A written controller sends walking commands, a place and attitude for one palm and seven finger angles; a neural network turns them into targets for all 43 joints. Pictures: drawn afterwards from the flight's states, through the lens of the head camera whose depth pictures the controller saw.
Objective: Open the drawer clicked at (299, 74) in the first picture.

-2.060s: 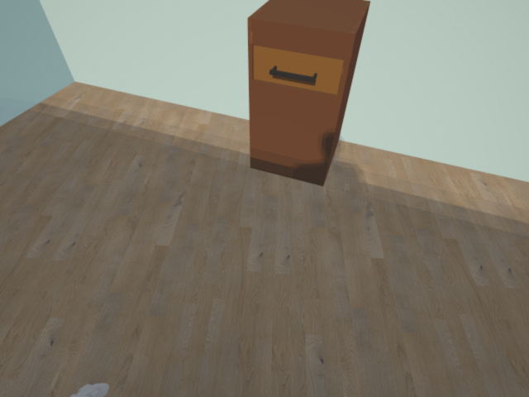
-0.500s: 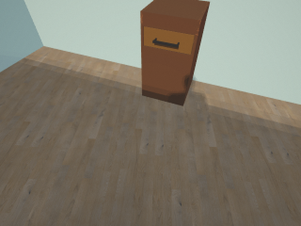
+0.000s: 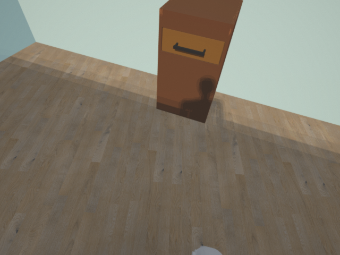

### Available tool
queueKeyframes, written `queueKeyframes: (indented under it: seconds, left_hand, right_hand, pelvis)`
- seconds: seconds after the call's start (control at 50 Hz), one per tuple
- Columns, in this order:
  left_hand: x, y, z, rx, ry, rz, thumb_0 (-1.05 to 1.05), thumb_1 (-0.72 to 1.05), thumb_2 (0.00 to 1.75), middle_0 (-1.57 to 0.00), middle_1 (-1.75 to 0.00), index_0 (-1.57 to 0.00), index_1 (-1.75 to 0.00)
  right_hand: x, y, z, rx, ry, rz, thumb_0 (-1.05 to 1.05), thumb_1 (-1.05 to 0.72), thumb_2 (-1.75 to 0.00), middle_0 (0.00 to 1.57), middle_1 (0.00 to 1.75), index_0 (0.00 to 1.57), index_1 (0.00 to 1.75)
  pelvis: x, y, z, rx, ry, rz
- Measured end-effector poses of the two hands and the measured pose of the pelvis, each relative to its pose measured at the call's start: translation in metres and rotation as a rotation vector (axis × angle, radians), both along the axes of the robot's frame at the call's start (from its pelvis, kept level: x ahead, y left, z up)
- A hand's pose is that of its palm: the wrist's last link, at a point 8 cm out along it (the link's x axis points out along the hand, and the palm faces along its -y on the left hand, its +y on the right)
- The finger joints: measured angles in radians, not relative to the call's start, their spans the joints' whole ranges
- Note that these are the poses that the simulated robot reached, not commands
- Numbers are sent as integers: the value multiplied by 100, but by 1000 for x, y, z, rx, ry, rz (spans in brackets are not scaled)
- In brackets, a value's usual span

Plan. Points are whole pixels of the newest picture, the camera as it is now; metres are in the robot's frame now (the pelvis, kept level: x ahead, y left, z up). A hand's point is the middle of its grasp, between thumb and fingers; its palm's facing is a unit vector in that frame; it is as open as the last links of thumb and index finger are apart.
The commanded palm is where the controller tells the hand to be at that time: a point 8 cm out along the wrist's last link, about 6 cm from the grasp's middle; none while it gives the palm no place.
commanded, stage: walk to a spot facing it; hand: left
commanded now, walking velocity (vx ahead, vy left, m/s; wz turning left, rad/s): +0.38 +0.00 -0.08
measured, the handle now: (189, 49) +1.26 -0.09 -0.15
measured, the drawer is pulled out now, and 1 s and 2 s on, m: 0.00 0.00 0.00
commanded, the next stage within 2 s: turn to face it in 0.64 s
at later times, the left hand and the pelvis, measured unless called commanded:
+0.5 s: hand (126, 215) +0.26 +0.13 -0.18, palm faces +0.08 -0.97 -0.21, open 7.1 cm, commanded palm none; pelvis +0.23 -0.06 -0.01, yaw +2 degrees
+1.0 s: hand (117, 177) +0.39 +0.19 -0.19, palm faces +0.15 -0.98 -0.15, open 7.4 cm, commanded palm none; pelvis +0.41 +0.01 +0.00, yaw +2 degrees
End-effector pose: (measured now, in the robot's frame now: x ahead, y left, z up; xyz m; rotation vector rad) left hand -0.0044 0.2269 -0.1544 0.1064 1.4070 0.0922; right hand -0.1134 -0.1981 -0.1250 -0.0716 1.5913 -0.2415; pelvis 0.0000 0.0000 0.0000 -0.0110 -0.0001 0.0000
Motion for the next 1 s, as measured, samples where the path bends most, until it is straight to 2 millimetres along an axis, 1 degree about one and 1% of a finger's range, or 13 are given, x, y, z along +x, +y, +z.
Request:
queueKeyframes:
  seconds: [0.06, 0.14, 0.22, 0.28, 0.32, 0.38, 0.48, 0.58, 0.7, 0.76, 0.8, 0.9, 1.0]
  left_hand:
    - [52, -4, 1, 12, -55, -16, 1, 92, 90, -20, -30, -20, -30]
    - [131, -16, 1, 24, -131, -64, 1, 93, 90, -20, -30, -20, -30]
    - [216, -38, -4, 40, -231, -111, 1, 92, 90, -19, -30, -20, -30]
    - [258, -52, -6, 54, -317, -95, 1, 92, 90, -19, -30, -20, -30]
    - [267, -57, -2, 53, -328, -65, 1, 92, 90, -20, -30, -20, -30]
    - [267, -63, 3, 53, -288, -30, 0, 91, 90, -20, -30, -20, -30]
    - [258, -50, 10, 91, -199, 37, -1, 95, 90, -20, -30, -21, -30]
    - [246, -46, 3, 62, -89, 101, 0, 94, 90, -20, -30, -20, -30]
    - [236, -42, -14, 5, 52, 211, 0, 92, 90, -20, -30, -20, -30]
    - [240, -34, -22, -19, 127, 242, 1, 92, 90, -20, -30, -20, -30]
    - [253, -26, -18, -20, 144, 236, 1, 91, 90, -20, -30, -20, -30]
    - [315, -4, -8, -1, 90, 187, 1, 91, 90, -20, -30, -20, -30]
    - [384, 8, -3, 18, -2, 148, 1, 91, 90, -19, -30, -20, -30]
  right_hand:
    - [0, 8, 2, 24, 65, -35, 0, -90, -90, 21, 30, 20, 29]
    - [17, 7, -3, 49, 116, -80, 1, -90, -90, 21, 30, 20, 30]
    - [52, -8, -20, 67, 145, -106, 1, -90, -90, 21, 30, 21, 30]
    - [97, -31, -37, 71, 128, -85, 1, -90, -90, 21, 30, 20, 30]
    - [143, -50, -41, 54, 61, -52, 1, -90, -90, 21, 30, 20, 29]
    - [226, -75, -40, 13, -88, 11, 1, -91, -90, 20, 30, 20, 29]
    - [359, -96, -22, -30, -322, 99, 1, -91, -90, 20, 29, 20, 29]
    - [460, -86, -5, -29, -436, 194, 0, -91, -90, 20, 29, 20, 29]
    - [555, -46, -6, -19, -450, 332, 0, -91, -90, 20, 29, 20, 29]
    - [586, -23, -13, -21, -465, 364, 0, -91, -90, 20, 29, 20, 29]
    - [593, -12, -12, -20, -460, 353, 0, -91, -90, 20, 29, 20, 29]
    - [596, -13, 1, -71, -447, 263, -2, -95, -90, 21, 30, 21, 30]
    - [585, -20, 0, -82, -372, 208, -2, -95, -90, 21, 30, 20, 30]
  pelvis:
    - [24, -5, -2, 4, 2, -8]
    - [61, -17, -9, 10, 3, -25]
    - [107, -36, -25, 10, 0, -33]
    - [137, -50, -34, 8, -13, -21]
    - [153, -55, -30, 0, -26, -6]
    - [177, -59, -20, -5, -31, 6]
    - [217, -60, -8, -14, -22, 34]
    - [260, -52, -5, -27, -10, 67]
    - [316, -25, -15, -42, -6, 120]
    - [341, -7, -23, -24, -9, 133]
    - [354, 0, -19, -21, -19, 125]
    - [382, 11, -6, -9, -28, 83]
    - [406, 12, -1, -4, -28, 42]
